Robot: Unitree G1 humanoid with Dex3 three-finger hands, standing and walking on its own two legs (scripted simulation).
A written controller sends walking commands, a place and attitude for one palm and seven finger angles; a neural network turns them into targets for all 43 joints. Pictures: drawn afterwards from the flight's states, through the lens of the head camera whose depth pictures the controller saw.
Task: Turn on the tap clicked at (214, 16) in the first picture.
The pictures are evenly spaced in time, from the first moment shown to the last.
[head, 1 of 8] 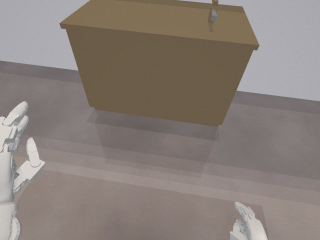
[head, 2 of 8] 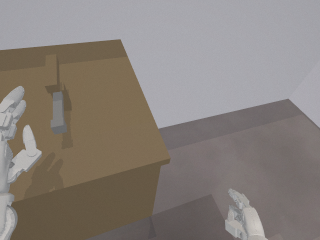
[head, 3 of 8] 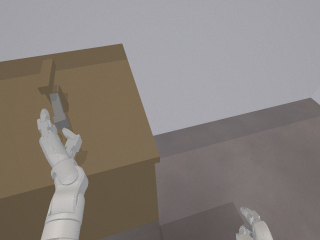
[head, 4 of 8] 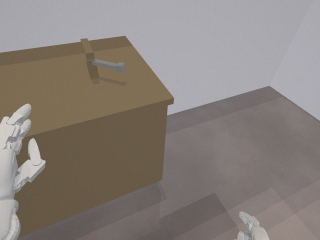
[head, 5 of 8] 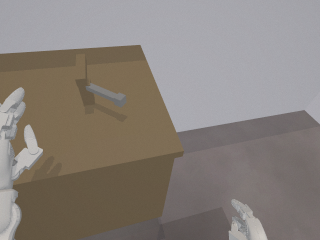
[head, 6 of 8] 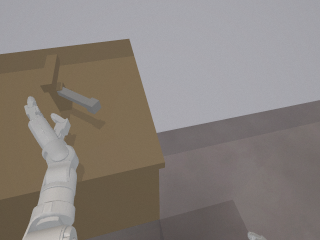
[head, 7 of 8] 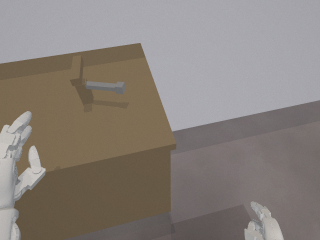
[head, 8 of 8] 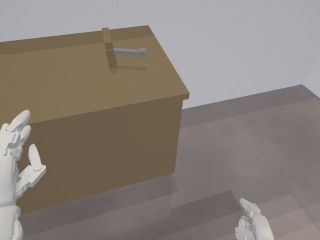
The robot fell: no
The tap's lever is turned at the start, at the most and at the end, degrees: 0 66 66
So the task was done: yes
